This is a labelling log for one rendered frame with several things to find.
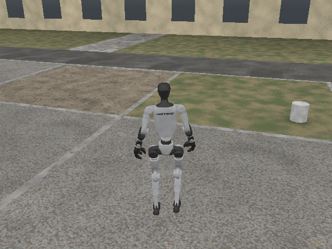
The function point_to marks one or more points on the robot right hand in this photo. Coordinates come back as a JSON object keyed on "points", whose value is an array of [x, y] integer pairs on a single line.
{"points": [[187, 144]]}

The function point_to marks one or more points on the right robot thigh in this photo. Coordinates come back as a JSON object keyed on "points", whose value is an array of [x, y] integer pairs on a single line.
{"points": [[178, 153]]}

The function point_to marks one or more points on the robot left forearm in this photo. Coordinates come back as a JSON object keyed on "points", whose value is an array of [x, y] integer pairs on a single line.
{"points": [[140, 139]]}

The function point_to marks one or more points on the robot left hand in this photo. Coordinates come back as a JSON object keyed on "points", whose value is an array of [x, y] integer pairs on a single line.
{"points": [[138, 151]]}

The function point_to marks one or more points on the right robot foot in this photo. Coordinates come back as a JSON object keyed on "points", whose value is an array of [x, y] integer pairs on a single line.
{"points": [[176, 208]]}

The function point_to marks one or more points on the robot left upper arm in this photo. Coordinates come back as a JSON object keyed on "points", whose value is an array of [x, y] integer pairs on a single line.
{"points": [[146, 118]]}

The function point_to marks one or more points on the robot right upper arm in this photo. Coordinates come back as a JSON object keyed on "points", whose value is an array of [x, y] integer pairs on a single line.
{"points": [[184, 118]]}

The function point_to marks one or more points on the robot right forearm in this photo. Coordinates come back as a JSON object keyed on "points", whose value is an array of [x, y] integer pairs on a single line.
{"points": [[190, 135]]}

